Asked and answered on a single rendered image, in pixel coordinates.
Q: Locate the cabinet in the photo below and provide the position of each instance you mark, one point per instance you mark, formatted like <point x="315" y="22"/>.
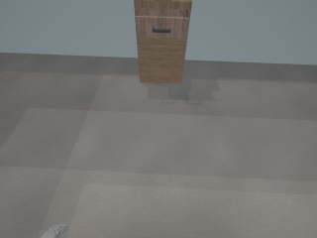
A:
<point x="161" y="60"/>

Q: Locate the left robot hand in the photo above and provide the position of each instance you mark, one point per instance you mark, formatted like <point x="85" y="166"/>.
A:
<point x="55" y="231"/>

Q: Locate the drawer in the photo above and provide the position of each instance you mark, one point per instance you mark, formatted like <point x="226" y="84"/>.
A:
<point x="162" y="19"/>

